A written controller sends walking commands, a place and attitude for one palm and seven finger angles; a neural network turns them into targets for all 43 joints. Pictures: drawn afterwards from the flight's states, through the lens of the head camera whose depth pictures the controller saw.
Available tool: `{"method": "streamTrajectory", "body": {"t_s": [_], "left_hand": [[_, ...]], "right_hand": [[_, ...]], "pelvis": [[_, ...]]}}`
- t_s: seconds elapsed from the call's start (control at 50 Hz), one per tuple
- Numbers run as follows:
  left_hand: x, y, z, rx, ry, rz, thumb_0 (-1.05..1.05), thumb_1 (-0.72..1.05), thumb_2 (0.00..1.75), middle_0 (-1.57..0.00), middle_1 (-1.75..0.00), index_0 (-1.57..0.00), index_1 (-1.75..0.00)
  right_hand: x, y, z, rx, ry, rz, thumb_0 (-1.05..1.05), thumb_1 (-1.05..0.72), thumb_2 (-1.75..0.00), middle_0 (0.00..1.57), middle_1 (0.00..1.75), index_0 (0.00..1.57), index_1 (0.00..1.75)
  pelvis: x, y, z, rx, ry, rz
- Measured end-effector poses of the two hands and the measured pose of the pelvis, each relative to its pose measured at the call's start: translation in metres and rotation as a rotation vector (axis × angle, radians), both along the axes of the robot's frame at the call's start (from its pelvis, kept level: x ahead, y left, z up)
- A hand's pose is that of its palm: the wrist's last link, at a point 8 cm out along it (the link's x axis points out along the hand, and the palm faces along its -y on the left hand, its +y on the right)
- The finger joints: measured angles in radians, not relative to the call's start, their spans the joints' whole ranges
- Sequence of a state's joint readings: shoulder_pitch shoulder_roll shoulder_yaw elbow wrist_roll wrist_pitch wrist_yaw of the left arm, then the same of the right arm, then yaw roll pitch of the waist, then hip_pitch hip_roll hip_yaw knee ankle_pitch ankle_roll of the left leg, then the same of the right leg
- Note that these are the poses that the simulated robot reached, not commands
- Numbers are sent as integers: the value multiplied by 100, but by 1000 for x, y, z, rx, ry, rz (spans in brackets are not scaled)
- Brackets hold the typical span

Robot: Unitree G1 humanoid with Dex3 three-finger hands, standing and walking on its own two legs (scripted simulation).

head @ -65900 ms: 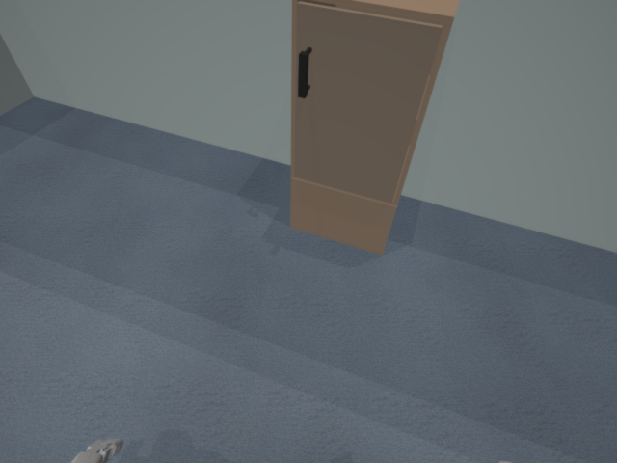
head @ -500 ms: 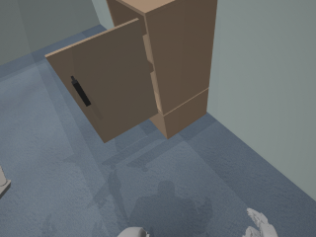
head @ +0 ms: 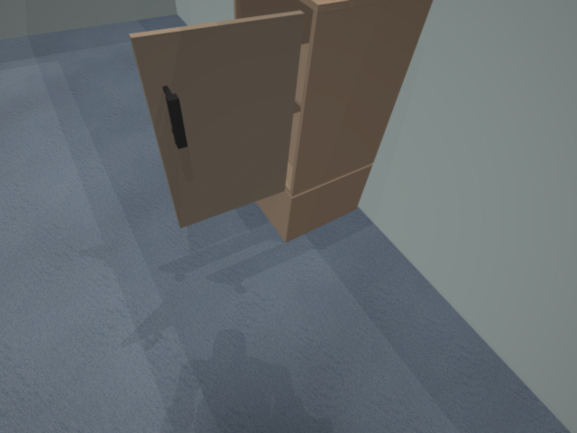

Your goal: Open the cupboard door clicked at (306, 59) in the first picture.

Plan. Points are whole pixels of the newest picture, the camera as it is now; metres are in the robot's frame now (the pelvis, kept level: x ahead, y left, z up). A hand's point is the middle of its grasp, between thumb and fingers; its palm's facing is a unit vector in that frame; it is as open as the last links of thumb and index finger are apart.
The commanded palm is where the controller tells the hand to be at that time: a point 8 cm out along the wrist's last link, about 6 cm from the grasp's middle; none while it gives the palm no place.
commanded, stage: let the arm hang, fingers relaxed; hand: left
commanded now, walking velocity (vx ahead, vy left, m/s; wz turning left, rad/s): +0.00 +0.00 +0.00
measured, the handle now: (174, 117) +0.72 +0.31 -0.02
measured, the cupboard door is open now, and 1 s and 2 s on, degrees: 87 87 87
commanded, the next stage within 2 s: look to check the result in 0.70 s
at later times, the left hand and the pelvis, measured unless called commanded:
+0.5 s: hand out of the picture -0.03 +0.17 -0.17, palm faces +0.00 -0.98 -0.17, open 7.3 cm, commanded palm none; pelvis -0.04 +0.01 +0.01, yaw +0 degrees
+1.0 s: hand out of the picture -0.03 +0.16 -0.17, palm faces +0.00 -0.99 -0.16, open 7.3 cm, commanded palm none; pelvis -0.02 +0.00 +0.01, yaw +0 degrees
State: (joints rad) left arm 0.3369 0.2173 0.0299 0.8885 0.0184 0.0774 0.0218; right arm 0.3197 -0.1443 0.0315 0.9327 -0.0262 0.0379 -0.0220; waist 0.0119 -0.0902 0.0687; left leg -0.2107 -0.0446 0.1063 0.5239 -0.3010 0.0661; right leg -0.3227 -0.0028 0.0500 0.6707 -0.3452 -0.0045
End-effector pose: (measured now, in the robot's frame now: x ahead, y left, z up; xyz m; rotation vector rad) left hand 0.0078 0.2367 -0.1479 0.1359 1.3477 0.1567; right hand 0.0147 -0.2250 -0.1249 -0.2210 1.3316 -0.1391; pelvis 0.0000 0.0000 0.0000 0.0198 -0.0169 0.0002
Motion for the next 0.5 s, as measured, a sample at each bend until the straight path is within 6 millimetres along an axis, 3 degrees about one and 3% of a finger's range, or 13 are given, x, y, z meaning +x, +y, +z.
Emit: {"method": "streamTrajectory", "body": {"t_s": [0.08, 0.16, 0.38, 0.5], "left_hand": [[-31, 6, 7, 25, 97, -9, -1, 96, 90, -20, -30, -20, -30], [-46, 7, 12, 33, 121, -18, 0, 94, 90, -20, -30, -20, -30], [-37, -12, 9, -13, 38, -31, 0, 92, 90, -19, -30, -20, -30], [-44, -15, 8, -15, 51, -28, 1, 93, 90, -20, -30, -20, -30]], "right_hand": [[-25, 3, -7, 17, 56, -50, 1, -92, -90, 21, 30, 20, 30], [-40, 9, -9, 39, 62, -73, 1, -91, -90, 20, 29, 20, 30], [-62, 24, -13, 80, 67, -85, 1, -90, -90, 20, 29, 20, 30], [-75, 26, -13, 86, 88, -101, 1, -90, -90, 20, 29, 20, 30]], "pelvis": [[-9, 4, 2, -20, -1, -15], [-18, 7, 7, -27, -13, -11], [-34, 9, 9, -22, -31, -9], [-38, 8, 9, -22, -23, -8]]}}
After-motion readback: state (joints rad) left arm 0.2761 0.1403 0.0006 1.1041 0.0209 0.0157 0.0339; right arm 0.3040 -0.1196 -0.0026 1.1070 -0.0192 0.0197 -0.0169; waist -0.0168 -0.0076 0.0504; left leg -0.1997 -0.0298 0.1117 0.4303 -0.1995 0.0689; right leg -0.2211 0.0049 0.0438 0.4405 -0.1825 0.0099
